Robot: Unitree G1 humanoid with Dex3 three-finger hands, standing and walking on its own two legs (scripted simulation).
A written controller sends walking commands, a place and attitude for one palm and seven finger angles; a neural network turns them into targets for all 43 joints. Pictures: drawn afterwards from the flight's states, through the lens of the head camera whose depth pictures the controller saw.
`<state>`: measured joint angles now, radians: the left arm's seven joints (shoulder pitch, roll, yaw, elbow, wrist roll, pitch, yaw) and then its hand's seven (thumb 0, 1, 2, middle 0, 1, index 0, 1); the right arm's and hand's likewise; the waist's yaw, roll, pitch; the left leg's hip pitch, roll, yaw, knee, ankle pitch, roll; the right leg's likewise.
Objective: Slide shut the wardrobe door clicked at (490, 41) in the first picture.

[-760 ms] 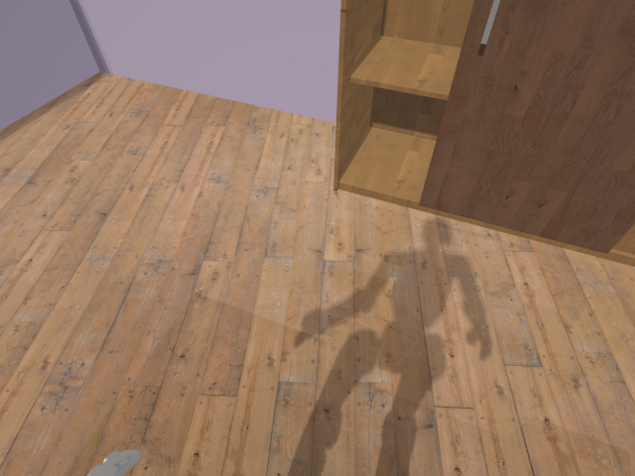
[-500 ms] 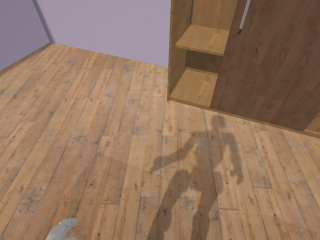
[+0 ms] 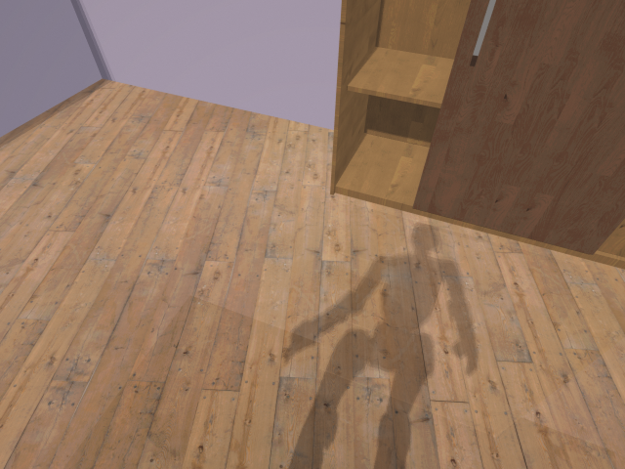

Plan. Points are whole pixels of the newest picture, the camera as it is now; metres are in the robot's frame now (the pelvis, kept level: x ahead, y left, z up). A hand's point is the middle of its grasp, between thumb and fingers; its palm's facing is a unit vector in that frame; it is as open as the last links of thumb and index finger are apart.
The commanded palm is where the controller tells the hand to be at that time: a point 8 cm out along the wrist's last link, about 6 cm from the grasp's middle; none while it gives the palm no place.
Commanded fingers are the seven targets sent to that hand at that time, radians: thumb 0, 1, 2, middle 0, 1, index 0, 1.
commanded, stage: stand and wait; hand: right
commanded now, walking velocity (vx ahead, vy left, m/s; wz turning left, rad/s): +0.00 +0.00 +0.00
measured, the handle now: out of the picture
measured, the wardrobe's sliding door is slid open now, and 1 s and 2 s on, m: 0.39 0.39 0.39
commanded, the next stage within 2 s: look at it before walking up in 0.36 s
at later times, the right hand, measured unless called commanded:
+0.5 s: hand out of the picture +0.06 -0.24 -0.16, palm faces -0.05 +0.95 -0.31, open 7.4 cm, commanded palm none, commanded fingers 0.00 -0.90 -0.90 0.20 0.30 0.20 0.30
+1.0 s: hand out of the picture +0.08 -0.25 -0.16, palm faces -0.04 +0.94 -0.33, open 7.4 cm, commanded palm none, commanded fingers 0.00 -0.90 -0.90 0.20 0.30 0.20 0.30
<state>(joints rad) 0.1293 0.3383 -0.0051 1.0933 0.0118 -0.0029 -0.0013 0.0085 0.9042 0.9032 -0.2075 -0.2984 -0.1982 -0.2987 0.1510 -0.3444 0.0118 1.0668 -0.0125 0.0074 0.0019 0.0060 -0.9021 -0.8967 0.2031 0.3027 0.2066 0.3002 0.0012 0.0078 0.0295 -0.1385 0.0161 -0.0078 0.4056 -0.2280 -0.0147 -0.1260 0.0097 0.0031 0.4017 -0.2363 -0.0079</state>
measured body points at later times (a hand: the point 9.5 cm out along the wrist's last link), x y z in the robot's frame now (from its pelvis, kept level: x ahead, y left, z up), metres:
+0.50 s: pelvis -0.01 +0.00 +0.00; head +0.00 +0.00 +0.45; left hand +0.06 +0.30 -0.13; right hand +0.06 -0.29 -0.14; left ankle +0.00 +0.13 -0.74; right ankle -0.01 -0.11 -0.74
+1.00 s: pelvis +0.00 +0.00 +0.00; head +0.00 +0.00 +0.45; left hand +0.08 +0.29 -0.13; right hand +0.08 -0.29 -0.13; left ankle +0.00 +0.13 -0.74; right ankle -0.01 -0.11 -0.74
